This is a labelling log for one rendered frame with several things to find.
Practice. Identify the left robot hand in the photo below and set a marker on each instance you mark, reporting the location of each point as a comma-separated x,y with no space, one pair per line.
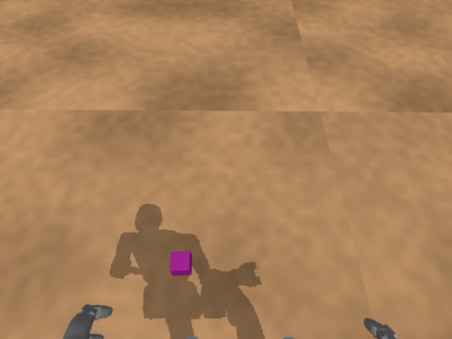
81,324

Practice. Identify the cube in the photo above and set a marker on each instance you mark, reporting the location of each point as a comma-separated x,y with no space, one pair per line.
181,263

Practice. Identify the right robot hand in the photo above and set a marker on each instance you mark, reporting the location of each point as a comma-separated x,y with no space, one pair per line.
378,330

